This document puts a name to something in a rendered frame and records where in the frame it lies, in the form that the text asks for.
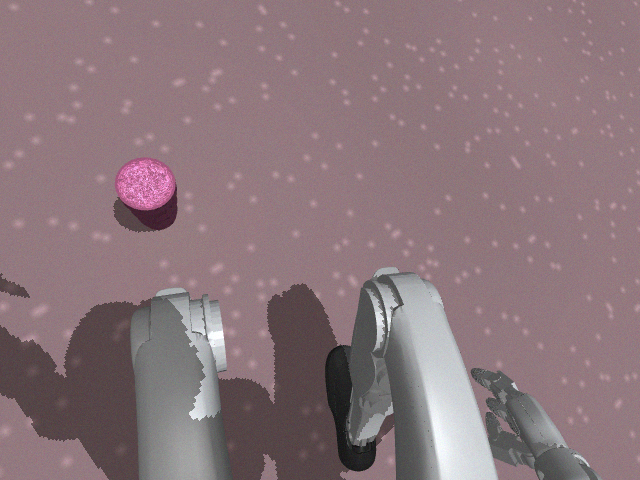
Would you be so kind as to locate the right robot arm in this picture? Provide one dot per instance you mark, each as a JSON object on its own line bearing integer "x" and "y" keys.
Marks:
{"x": 563, "y": 464}

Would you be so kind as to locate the right robot foot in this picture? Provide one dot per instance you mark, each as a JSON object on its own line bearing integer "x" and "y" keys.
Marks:
{"x": 339, "y": 387}

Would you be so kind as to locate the right robot hand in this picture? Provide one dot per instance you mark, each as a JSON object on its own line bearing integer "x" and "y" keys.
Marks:
{"x": 525, "y": 416}

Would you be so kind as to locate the cup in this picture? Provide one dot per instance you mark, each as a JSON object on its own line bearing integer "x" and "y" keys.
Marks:
{"x": 147, "y": 187}

